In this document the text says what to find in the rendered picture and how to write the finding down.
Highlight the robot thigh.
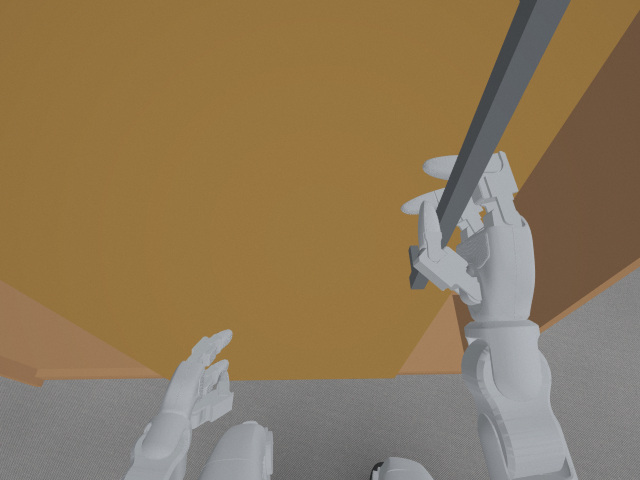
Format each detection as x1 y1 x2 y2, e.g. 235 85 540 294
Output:
198 423 273 480
372 457 434 480

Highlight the robot left hand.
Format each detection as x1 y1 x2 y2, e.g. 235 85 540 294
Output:
158 329 234 429

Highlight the wardrobe door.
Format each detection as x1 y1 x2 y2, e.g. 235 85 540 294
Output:
0 280 148 369
0 0 640 381

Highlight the robot right hand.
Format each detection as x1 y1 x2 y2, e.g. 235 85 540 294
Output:
400 151 535 321

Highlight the robot right thigh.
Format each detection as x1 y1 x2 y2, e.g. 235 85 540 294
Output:
372 457 434 480

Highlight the robot right forearm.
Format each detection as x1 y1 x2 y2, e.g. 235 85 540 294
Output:
461 319 578 480

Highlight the handle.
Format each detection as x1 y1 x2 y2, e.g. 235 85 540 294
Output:
408 0 571 289

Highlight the robot left forearm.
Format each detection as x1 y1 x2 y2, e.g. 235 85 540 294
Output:
120 413 192 480

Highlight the robot left thigh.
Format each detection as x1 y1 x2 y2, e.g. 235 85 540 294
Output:
198 423 273 480

